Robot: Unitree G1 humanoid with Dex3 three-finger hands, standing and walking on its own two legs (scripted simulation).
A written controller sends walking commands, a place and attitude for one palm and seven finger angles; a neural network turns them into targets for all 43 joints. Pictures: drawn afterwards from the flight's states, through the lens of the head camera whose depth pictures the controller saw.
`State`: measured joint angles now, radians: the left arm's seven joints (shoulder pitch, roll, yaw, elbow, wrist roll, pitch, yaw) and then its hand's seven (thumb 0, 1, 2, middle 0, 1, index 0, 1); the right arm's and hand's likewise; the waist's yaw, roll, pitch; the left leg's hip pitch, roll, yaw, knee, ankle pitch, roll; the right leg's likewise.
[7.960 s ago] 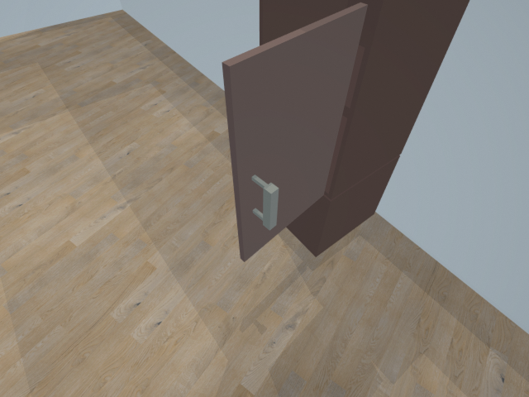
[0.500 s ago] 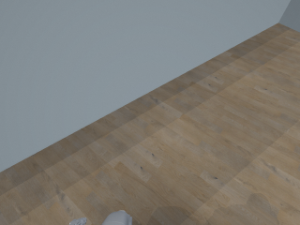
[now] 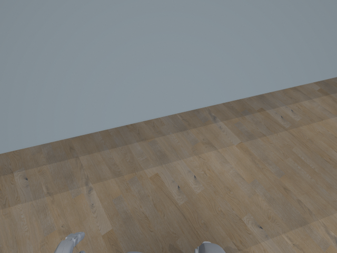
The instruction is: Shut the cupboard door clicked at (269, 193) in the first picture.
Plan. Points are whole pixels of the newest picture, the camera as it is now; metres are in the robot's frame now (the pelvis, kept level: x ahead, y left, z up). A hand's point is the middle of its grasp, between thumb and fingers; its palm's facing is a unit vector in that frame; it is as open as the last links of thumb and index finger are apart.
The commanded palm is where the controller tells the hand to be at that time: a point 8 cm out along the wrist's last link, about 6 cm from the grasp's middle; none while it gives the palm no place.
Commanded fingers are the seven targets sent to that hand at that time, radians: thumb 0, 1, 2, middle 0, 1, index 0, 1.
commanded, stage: walk to a spot facing it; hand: left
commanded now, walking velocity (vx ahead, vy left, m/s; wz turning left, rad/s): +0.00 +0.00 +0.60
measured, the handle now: out of the picture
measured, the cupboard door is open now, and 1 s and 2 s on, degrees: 97 97 97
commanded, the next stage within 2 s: none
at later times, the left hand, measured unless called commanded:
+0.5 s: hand out of the picture -0.01 +0.18 -0.18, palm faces +0.37 -0.90 -0.23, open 7.4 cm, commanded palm none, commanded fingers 0.00 0.90 0.90 -0.20 -0.30 -0.20 -0.30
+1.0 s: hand out of the picture +0.04 +0.20 -0.15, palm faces +0.55 -0.79 -0.28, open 7.4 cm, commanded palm none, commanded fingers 0.00 0.90 0.90 -0.20 -0.30 -0.20 -0.30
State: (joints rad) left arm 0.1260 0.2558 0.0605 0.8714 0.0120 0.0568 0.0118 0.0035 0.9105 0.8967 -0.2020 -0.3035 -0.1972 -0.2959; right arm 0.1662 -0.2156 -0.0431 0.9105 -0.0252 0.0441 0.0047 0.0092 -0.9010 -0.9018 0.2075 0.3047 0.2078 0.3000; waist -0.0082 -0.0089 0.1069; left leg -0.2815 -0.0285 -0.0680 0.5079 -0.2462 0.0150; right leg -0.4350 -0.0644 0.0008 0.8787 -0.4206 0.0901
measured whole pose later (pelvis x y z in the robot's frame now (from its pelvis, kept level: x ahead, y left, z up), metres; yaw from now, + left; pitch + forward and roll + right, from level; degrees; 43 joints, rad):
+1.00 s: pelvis +0.04 -0.04 -0.01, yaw +35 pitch +1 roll +1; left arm 0.10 0.22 0.05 0.84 0.01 0.02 0.02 0.00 0.91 0.90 -0.20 -0.30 -0.20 -0.30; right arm 0.21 -0.23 -0.07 0.94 -0.01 0.06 0.00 0.01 -0.90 -0.90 0.21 0.30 0.21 0.30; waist -0.03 0.02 0.10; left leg -0.34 -0.06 -0.13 0.63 -0.34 -0.02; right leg -0.29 -0.02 -0.03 0.57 -0.30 0.03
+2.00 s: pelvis +0.15 +0.21 +0.00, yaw +63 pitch -1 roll +1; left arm 0.06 0.19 0.03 0.95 0.02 0.00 -0.03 0.00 0.91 0.90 -0.20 -0.30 -0.20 -0.30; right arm 0.47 -0.14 -0.02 1.12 -0.02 -0.06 -0.03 0.01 -0.91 -0.90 0.20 0.30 0.20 0.30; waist -0.07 -0.04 0.07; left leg 0.08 -0.07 0.03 0.27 -0.34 0.06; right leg -0.56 -0.09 -0.08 0.77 -0.14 0.02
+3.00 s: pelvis +0.30 +0.60 +0.01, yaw +71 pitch -1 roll +1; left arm 0.16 0.21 0.07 1.00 0.03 0.00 -0.01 0.00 0.93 0.90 -0.20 -0.30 -0.19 -0.30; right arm 0.34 -0.19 -0.05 1.08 -0.03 -0.07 -0.02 -0.01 -0.94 -0.90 0.20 0.30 0.20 0.30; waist -0.01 -0.03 0.04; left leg -0.06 -0.03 0.16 0.32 -0.25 0.06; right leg -0.58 -0.14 -0.05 0.87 -0.15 0.02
